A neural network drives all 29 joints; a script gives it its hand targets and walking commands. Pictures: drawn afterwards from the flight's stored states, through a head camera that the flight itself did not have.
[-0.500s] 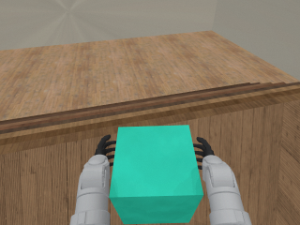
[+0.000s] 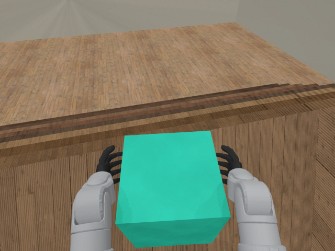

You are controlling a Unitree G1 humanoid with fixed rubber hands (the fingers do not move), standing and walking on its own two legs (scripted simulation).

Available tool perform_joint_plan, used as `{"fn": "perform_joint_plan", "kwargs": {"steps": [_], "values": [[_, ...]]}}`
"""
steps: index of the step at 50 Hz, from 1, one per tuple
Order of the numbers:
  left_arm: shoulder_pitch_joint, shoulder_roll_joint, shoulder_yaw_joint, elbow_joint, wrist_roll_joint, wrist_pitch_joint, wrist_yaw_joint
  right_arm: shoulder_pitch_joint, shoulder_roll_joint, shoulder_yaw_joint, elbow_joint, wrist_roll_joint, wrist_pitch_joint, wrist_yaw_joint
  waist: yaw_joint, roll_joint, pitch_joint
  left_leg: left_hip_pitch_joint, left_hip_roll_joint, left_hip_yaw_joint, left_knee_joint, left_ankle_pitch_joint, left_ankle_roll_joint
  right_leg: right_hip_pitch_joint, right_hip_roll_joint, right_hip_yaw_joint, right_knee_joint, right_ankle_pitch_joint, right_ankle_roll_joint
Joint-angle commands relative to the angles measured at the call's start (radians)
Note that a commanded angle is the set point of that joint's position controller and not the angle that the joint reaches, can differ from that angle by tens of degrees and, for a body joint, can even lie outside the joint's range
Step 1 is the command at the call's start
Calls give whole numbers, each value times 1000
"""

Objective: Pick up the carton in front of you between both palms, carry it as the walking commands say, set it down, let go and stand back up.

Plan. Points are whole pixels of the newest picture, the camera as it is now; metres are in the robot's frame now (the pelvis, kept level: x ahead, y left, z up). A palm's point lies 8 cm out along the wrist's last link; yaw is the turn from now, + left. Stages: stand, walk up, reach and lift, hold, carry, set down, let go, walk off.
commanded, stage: carry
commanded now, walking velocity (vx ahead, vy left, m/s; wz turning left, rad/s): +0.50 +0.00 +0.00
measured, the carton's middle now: (170, 192) +0.28 +0.01 -0.01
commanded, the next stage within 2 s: none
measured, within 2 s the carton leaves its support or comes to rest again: neither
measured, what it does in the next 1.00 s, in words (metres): walks ahead: right foot, then left foot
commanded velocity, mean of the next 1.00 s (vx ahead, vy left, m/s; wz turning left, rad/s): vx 0.50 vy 0.00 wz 0.00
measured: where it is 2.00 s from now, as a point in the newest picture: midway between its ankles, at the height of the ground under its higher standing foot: (160, 137)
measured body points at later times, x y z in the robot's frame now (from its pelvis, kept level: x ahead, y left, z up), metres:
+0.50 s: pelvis +0.27 +0.04 -0.02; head +0.27 +0.05 +0.43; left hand +0.56 +0.20 +0.07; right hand +0.56 -0.10 +0.06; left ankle +0.35 +0.12 -0.74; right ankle +0.08 -0.08 -0.70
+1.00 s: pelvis +0.60 +0.02 -0.02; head +0.61 +0.02 +0.43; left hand +0.88 +0.20 +0.06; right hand +0.90 -0.11 +0.05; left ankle +0.40 +0.12 -0.65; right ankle +0.68 -0.04 -0.74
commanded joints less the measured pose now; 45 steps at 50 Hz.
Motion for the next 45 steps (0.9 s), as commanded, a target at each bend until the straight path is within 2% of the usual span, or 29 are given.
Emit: {"fn": "perform_joint_plan", "kwargs": {"steps": [1, 3, 4, 5, 6, 7, 8, 9, 10, 11, 14, 16, 19, 20, 21, 22, 23, 24, 25, 26, 27, 28, 30, 32, 37, 41, 43, 44, 45], "values": [[-515, -944, -784, -86, -429, 75, -239, -574, 855, 706, -239, 415, 42, 243, -32, 151, -133, 307, 240, -275, -181, 184, 148, -219, 35, -78, -94, 54, -3], [-443, -943, -781, -127, -430, 107, -230, -515, 857, 717, -282, 431, 80, 242, -19, 159, -180, 229, 174, -126, -108, 193, 108, -4, 69, -143, -269, 181, 2], [-410, -938, -775, -147, -424, 123, -226, -474, 860, 720, -295, 436, 97, 245, -14, 120, -202, 100, 143, -59, -41, 144, 88, 200, 63, -145, -341, 263, 1], [-369, -929, -766, -161, -413, 139, -222, -442, 854, 718, -306, 436, 113, 249, -2, 63, -235, -79, 117, -3, 63, 126, 60, 443, -2, -76, -363, 274, -14], [-325, -916, -754, -168, -397, 155, -218, -430, 843, 715, -320, 439, 133, 256, 20, -116, -266, -284, 65, 82, 298, -35, 17, 612, -210, 212, -451, 52, -71], [-304, -923, -732, -145, -376, 164, -215, -471, 839, 727, -361, 462, 157, 264, 28, -302, -198, -559, -18, 113, 436, -190, -2, 683, -400, 531, -483, 71, -201], [-311, -940, -723, -174, -370, 175, -212, -503, 848, 735, -379, 480, 173, 272, 27, -231, -144, -619, 39, 37, 522, -232, 19, 642, -438, 561, -463, 174, -256], [-339, -949, -722, -210, -380, 187, -210, -519, 847, 732, -386, 493, 181, 279, 26, -156, -126, -629, 63, 25, 564, -230, 25, 599, -420, 503, -454, 273, -253], [-385, -948, -726, -240, -396, 199, -207, -535, 853, 728, -378, 504, 186, 281, 24, -85, -124, -609, 82, 23, 541, -195, 24, 569, -389, 415, -464, 302, -224], [-416, -944, -735, -259, -413, 208, -207, -536, 857, 724, -375, 510, 190, 280, 23, -67, -122, -582, 87, 33, 472, -163, 17, 544, -361, 339, -490, 286, -194], [-445, -929, -749, -270, -449, 231, -215, -515, 858, 708, -357, 494, 202, 260, 20, -125, -121, -476, 51, 108, 302, -8, -4, 496, -273, 148, -491, 414, -143], [-433, -916, -747, -254, -461, 243, -223, -490, 846, 692, -342, 471, 210, 246, 21, -154, -108, -404, 26, 158, 202, 67, -5, 457, -244, 67, -478, 481, -130], [-433, -899, -738, -234, -461, 257, -231, -484, 838, 677, -326, 451, 221, 236, 17, -179, -81, -235, -7, 214, 75, 188, 6, 365, -213, -22, -430, 510, -94], [-440, -894, -736, -231, -462, 260, -232, -483, 838, 673, -321, 448, 224, 236, 7, -166, -94, -117, -28, 249, 37, 224, 13, 313, -199, -63, -359, 554, -76], [-444, -889, -738, -233, -461, 263, -234, -479, 837, 667, -314, 445, 226, 237, -2, -132, -129, 29, -58, 290, 22, 199, 20, 254, -170, -117, -236, 614, -56], [-444, -880, -736, -233, -459, 266, -234, -474, 835, 659, -306, 442, 228, 239, -15, -90, -184, 215, -36, 258, 30, 145, 30, 156, -139, -150, -79, 610, -31], [-465, -864, -731, -236, -454, 271, -236, -464, 828, 651, -297, 434, 229, 239, -42, 48, -227, 345, 158, -42, -86, -52, 71, 13, -85, -163, 175, 407, 12], [-495, -884, -743, -253, -462, 280, -238, -471, 826, 644, -270, 419, 223, 240, -32, 290, -247, 481, 400, -518, -231, -104, 217, -255, 44, -119, 436, 30, 41], [-496, -897, -744, -233, -460, 277, -240, -477, 854, 651, -289, 431, 222, 241, -27, 224, -243, 476, 436, -556, -248, -13, 255, -351, -13, 18, 574, -13, 4], [-502, -921, -746, -238, -461, 269, -244, -497, 892, 666, -310, 440, 215, 243, -29, 164, -239, 438, 399, -463, -221, 121, 242, -369, -56, 52, 607, 14, -22], [-503, -946, -750, -250, -460, 258, -245, -522, 919, 676, -335, 450, 207, 246, -28, 67, -240, 400, 372, -371, -208, 205, 212, -363, -89, 57, 578, 74, -36], [-498, -967, -755, -257, -455, 247, -243, -541, 944, 693, -359, 460, 199, 249, -23, 17, -231, 346, 349, -283, -218, 268, 179, -332, -108, 63, 509, 133, -42], [-456, -1012, -760, -259, -444, 227, -237, -547, 965, 711, -393, 482, 189, 255, -19, 54, -237, 318, 311, -168, -240, 300, 145, -279, -98, 38, 387, 177, -37], [-409, -1014, -758, -257, -418, 208, -224, -535, 955, 729, -417, 499, 184, 266, -21, 74, -229, 345, 284, -96, -245, 361, 145, -290, -73, 0, 290, 200, -26], [-334, -979, -747, -257, -371, 203, -200, -461, 890, 729, -408, 505, 190, 285, -22, 119, -137, 369, 218, 47, -232, 511, 131, -307, -38, -84, 18, 327, -12], [-332, -957, -751, -251, -386, 223, -212, -417, 861, 705, -374, 474, 205, 286, -26, 143, -54, 337, 197, 119, -214, 616, 109, -226, 0, -157, -122, 420, -30], [-360, -950, -756, -254, -406, 231, -222, -431, 855, 703, -374, 465, 209, 283, -20, 154, -52, 316, 196, 154, -141, 752, 88, -114, 21, -183, -156, 433, -48], [-364, -948, -757, -253, -414, 233, -226, -443, 852, 702, -381, 466, 211, 281, -7, 153, -84, 295, 180, 193, -37, 806, 72, -2, 51, -215, -181, 427, -52], [-367, -945, -754, -250, -418, 233, -229, -447, 846, 702, -386, 465, 213, 279, 7, 128, -136, 231, 140, 239, 119, 800, 49, 170, 96, -250, -211, 378, -55]]}}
